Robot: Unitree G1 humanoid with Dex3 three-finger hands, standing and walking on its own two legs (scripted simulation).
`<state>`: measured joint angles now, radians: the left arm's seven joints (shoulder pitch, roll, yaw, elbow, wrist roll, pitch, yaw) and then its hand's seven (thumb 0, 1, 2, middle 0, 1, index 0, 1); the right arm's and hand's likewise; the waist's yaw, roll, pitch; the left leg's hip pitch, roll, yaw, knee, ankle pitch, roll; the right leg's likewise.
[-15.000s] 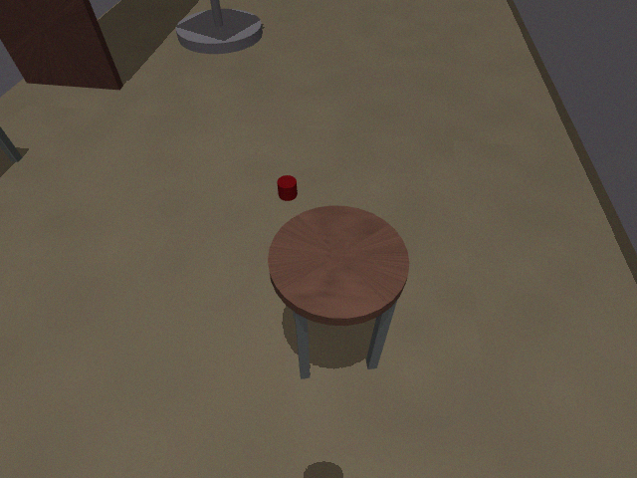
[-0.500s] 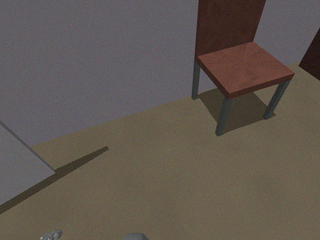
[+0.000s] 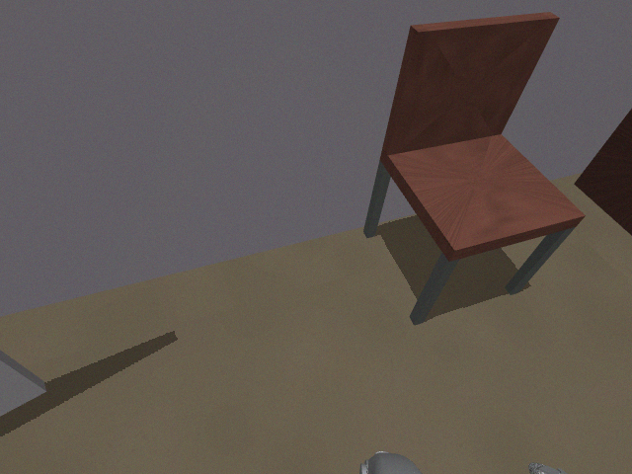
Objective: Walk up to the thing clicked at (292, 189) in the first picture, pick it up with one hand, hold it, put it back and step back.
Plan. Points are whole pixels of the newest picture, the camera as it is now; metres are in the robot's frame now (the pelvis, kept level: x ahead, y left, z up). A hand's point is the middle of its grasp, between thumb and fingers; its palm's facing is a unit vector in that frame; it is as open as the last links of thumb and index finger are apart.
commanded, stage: walk up
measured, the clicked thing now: out of the picture -0.45 -1.22 -0.73
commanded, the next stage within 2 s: none
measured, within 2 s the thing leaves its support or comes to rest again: neither
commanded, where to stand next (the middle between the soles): +0.38 +0.00 m, yaw -1 degrees
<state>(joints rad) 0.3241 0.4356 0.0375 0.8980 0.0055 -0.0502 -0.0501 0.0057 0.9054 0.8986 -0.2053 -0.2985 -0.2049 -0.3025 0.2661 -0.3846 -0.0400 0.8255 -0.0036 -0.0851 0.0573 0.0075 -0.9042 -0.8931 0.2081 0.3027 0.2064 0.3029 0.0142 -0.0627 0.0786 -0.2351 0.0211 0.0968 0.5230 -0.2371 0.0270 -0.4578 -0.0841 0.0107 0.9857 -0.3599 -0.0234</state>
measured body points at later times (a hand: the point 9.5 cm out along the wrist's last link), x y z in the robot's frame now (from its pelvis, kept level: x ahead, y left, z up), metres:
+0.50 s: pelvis +0.20 -0.03 +0.00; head +0.21 -0.09 +0.45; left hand +0.29 +0.29 -0.07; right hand +0.27 -0.37 -0.12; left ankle +0.35 +0.12 -0.67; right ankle +0.17 -0.17 -0.73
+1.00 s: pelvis +0.37 +0.09 -0.01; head +0.41 +0.04 +0.43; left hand +0.69 +0.22 -0.11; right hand +0.23 -0.22 -0.11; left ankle +0.48 +0.12 -0.73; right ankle +0.28 -0.01 -0.69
